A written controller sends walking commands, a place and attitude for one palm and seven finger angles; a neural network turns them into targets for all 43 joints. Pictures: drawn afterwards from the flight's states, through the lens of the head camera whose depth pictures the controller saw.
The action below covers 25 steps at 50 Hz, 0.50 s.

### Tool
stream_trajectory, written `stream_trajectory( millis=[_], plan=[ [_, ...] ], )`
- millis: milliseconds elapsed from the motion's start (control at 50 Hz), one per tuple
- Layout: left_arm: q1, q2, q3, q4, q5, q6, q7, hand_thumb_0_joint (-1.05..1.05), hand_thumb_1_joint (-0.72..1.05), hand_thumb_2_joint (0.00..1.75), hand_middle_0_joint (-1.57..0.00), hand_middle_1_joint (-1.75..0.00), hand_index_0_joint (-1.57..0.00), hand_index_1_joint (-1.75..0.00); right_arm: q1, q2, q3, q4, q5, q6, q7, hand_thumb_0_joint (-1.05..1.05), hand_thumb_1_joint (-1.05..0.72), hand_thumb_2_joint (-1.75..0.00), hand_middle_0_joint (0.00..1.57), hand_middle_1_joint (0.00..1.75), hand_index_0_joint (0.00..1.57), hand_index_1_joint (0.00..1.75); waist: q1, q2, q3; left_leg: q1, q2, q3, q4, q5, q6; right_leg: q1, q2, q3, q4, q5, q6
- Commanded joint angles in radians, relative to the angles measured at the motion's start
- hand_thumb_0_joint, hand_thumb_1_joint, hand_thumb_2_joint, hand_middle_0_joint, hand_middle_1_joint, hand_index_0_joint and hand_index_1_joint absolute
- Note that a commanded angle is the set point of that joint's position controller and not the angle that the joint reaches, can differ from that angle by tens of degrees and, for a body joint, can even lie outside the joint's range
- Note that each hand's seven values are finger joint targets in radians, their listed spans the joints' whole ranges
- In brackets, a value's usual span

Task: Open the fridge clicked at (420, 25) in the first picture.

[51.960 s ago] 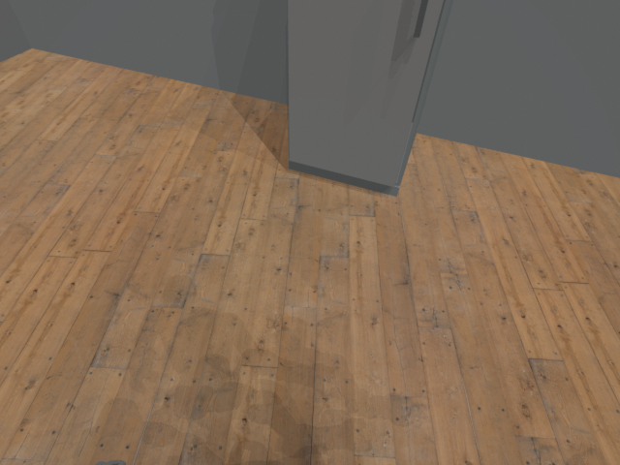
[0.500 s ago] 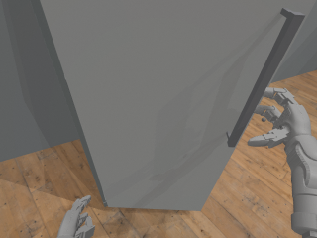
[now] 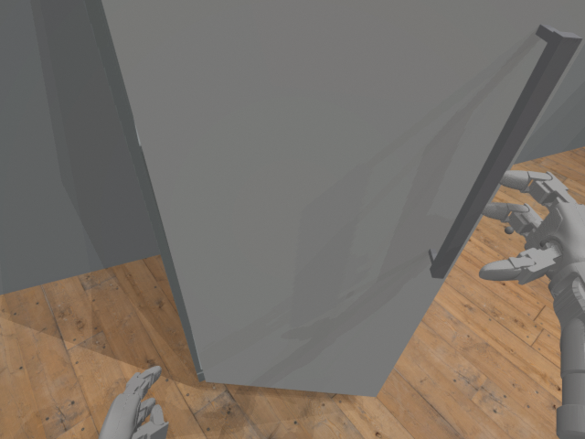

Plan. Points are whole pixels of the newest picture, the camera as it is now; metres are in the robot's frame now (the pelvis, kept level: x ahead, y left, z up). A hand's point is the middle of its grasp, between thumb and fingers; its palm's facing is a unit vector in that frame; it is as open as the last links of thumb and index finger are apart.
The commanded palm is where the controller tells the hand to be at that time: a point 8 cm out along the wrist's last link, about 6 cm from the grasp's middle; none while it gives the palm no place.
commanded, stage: move the hooked fingers beside the handle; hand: right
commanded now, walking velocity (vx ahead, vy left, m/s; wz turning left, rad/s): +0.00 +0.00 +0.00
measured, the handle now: (479, 178) +0.42 -0.23 +0.20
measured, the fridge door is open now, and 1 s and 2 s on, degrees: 27 27 27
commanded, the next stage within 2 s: feel for the door with the fingertips in 1.68 s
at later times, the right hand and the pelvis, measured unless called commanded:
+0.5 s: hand (517, 224) +0.35 -0.26 +0.18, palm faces +0.07 +1.00 -0.03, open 14.0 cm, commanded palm +0.32 -0.32 +0.17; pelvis +0.00 +0.00 +0.00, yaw +0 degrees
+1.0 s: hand (524, 225) +0.35 -0.28 +0.17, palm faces +0.08 +1.00 -0.03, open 14.0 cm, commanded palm +0.32 -0.33 +0.17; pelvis +0.01 +0.00 +0.00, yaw +0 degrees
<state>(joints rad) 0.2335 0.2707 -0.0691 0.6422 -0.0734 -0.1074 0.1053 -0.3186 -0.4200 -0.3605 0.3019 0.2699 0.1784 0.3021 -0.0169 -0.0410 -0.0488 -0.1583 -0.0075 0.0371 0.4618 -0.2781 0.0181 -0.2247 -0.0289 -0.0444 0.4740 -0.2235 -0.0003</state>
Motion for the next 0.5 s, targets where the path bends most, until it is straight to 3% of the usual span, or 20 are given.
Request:
stream_trajectory(
  millis=[0, 100, 140, 180, 240, 280, 300, 380, 440, 480],
  plan=[
    [-0.125, 0.128, 0.052, -0.162, -0.006, -0.059, 0.011, 0.00, 0.90, 0.90, -0.20, -0.30, -0.20, -0.30, -0.396, -0.259, -0.072, -0.199, 0.019, -0.057, 0.006, 0.00, 0.50, -0.30, 0.30, 1.20, 0.30, 1.20, 0.006, -0.010, -0.166, -0.055, -0.008, -0.013, -0.074, 0.228, 0.005, 0.136, 0.014, 0.037, -0.046, 0.135, -0.040],
    [-0.112, 0.135, 0.053, -0.150, -0.004, -0.058, 0.020, 0.00, 0.90, 0.90, -0.20, -0.30, -0.20, -0.30, -0.452, -0.305, -0.095, -0.146, 0.017, -0.065, 0.011, 0.00, 0.50, -0.30, 0.30, 1.20, 0.30, 1.20, 0.017, 0.004, -0.166, -0.068, -0.007, -0.022, -0.081, 0.200, 0.002, 0.127, 0.015, 0.038, -0.041, 0.107, -0.043],
    [-0.111, 0.135, 0.054, -0.155, -0.004, -0.058, 0.019, 0.00, 0.90, 0.90, -0.20, -0.30, -0.20, -0.30, -0.435, -0.317, -0.103, -0.143, 0.018, -0.074, 0.019, 0.00, 0.50, -0.30, 0.30, 1.20, 0.30, 1.20, 0.011, -0.006, -0.194, -0.053, -0.004, -0.026, -0.077, 0.218, 0.002, 0.132, 0.016, 0.034, -0.036, 0.121, -0.044],
    [-0.108, 0.135, 0.049, -0.147, -0.005, -0.056, 0.022, 0.00, 0.90, 0.90, -0.20, -0.30, -0.20, -0.30, -0.488, -0.324, -0.093, -0.111, 0.015, -0.080, 0.030, 0.00, 0.50, -0.30, 0.30, 1.20, 0.30, 1.20, 0.024, -0.034, -0.166, -0.075, -0.003, -0.029, -0.083, 0.195, 0.002, 0.121, 0.017, 0.032, -0.033, 0.097, -0.042],
    [-0.096, 0.143, 0.053, -0.149, -0.007, -0.058, 0.021, 0.00, 0.90, 0.90, -0.20, -0.30, -0.20, -0.30, -0.478, -0.338, -0.099, -0.057, 0.018, -0.088, 0.045, 0.00, 0.50, -0.30, 0.30, 1.20, 0.30, 1.20, 0.023, 0.001, -0.170, -0.073, -0.003, -0.027, -0.079, 0.193, 0.000, 0.104, 0.016, 0.035, -0.031, 0.089, -0.044],
    [-0.093, 0.141, 0.052, -0.158, -0.007, -0.061, 0.018, 0.00, 0.90, 0.90, -0.20, -0.30, -0.20, -0.30, -0.494, -0.333, -0.090, -0.069, 0.016, -0.095, 0.054, 0.00, 0.50, -0.30, 0.30, 1.20, 0.30, 1.20, 0.018, -0.040, -0.193, -0.070, -0.003, -0.028, -0.072, 0.201, 0.004, 0.113, 0.019, 0.038, -0.028, 0.100, -0.043],
    [-0.086, 0.143, 0.054, -0.156, -0.006, -0.061, 0.017, 0.00, 0.90, 0.90, -0.20, -0.30, -0.20, -0.30, -0.492, -0.362, -0.114, -0.062, 0.014, -0.098, 0.054, 0.00, 0.50, -0.30, 0.30, 1.20, 0.30, 1.20, 0.015, -0.049, -0.210, -0.063, -0.004, -0.026, -0.068, 0.207, 0.007, 0.118, 0.018, 0.040, -0.026, 0.109, -0.042],
    [-0.071, 0.149, 0.058, -0.157, -0.006, -0.064, 0.015, 0.00, 0.90, 0.90, -0.20, -0.30, -0.20, -0.30, -0.489, -0.356, -0.113, -0.039, 0.021, -0.109, 0.063, 0.00, 0.50, -0.30, 0.30, 1.20, 0.30, 1.20, 0.019, 0.001, -0.214, -0.067, -0.008, -0.021, -0.061, 0.227, 0.005, 0.114, 0.016, 0.043, -0.022, 0.122, -0.045],
    [-0.070, 0.149, 0.058, -0.166, -0.008, -0.063, 0.009, 0.00, 0.90, 0.90, -0.20, -0.30, -0.20, -0.30, -0.476, -0.363, -0.114, -0.056, 0.020, -0.113, 0.069, 0.00, 0.50, -0.30, 0.30, 1.20, 0.30, 1.20, 0.014, -0.035, -0.217, -0.058, -0.008, -0.020, -0.053, 0.251, 0.007, 0.113, 0.017, 0.040, -0.019, 0.145, -0.042],
    [-0.065, 0.150, 0.059, -0.169, -0.006, -0.063, 0.008, 0.00, 0.90, 0.90, -0.20, -0.30, -0.20, -0.30, -0.451, -0.360, -0.125, -0.043, 0.024, -0.108, 0.069, 0.00, 0.50, -0.30, 0.30, 1.20, 0.30, 1.20, 0.010, -0.004, -0.214, -0.060, -0.009, -0.020, -0.050, 0.257, 0.005, 0.106, 0.016, 0.040, -0.017, 0.148, -0.045]
  ],
)
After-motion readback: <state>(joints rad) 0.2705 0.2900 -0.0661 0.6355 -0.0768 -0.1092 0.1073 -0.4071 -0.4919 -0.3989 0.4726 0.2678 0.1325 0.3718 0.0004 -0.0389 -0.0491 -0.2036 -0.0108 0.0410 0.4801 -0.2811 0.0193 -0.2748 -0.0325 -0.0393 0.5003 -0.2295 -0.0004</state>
